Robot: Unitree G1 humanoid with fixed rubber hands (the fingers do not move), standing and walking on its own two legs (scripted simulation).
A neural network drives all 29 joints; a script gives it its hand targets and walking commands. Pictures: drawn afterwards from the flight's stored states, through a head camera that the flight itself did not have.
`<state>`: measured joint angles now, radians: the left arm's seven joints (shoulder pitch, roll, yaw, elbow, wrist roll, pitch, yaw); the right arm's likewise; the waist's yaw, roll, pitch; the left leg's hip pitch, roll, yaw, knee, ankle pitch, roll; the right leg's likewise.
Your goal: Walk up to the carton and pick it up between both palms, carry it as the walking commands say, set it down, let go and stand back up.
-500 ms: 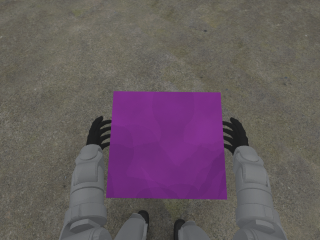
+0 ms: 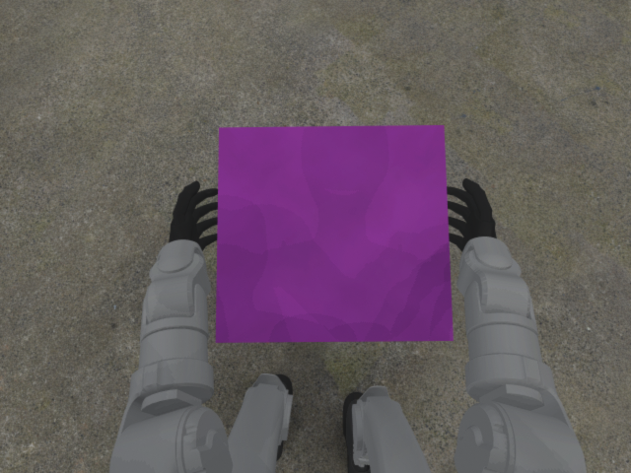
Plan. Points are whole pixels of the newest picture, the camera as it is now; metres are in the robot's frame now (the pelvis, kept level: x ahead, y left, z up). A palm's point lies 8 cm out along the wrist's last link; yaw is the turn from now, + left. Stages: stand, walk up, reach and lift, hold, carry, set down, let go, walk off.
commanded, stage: set down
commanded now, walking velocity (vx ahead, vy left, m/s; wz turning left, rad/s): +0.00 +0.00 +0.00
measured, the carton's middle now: (329, 239) +0.44 +0.01 -0.17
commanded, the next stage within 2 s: none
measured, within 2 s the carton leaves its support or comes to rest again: neither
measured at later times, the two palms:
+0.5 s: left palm (204, 242) +0.42 +0.20 -0.15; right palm (451, 234) +0.46 -0.17 -0.15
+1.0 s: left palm (220, 247) +0.44 +0.20 -0.23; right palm (434, 237) +0.48 -0.17 -0.23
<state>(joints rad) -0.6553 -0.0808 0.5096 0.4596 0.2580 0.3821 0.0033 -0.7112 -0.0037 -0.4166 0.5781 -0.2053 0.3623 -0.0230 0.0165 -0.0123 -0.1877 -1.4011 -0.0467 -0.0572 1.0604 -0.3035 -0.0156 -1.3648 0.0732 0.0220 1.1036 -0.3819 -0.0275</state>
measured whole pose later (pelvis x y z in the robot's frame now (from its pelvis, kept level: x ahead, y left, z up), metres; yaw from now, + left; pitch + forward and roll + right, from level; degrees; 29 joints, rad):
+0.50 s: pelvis -0.01 +0.00 -0.07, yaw -1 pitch +45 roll +0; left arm -0.81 0.01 0.50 0.56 0.19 0.36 0.01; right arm -0.91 -0.11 -0.38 0.72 -0.15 0.34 0.00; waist 0.04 -0.02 -0.24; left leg -1.76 -0.05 -0.06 1.35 -0.39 -0.03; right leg -1.73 0.10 0.02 1.40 -0.46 -0.03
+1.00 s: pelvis -0.04 +0.00 -0.15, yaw -1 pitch +47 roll +1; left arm -0.99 0.06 0.48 0.64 0.13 0.37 0.10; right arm -1.13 -0.23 -0.31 0.87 -0.09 0.33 -0.02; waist 0.05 -0.01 -0.17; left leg -2.03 -0.07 -0.04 1.64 -0.43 -0.03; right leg -2.00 0.12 0.03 1.69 -0.51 0.00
